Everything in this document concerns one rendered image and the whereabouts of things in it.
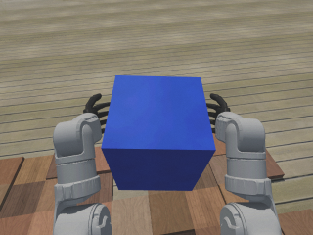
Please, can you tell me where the left robot upper arm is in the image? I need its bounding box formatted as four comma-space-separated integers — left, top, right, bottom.
53, 203, 112, 235

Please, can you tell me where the robot right hand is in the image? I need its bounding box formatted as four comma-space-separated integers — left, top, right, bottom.
206, 93, 231, 134

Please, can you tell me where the robot right forearm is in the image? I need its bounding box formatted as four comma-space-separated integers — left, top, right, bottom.
215, 111, 282, 235

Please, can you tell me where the right robot upper arm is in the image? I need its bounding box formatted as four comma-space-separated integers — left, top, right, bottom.
219, 202, 282, 235

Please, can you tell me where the robot left hand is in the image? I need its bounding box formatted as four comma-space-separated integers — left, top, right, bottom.
83, 93, 111, 134

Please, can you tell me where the carton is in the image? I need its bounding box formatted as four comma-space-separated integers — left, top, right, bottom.
101, 75, 216, 191

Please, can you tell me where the robot left forearm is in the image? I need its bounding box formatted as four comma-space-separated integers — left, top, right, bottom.
52, 113, 103, 235

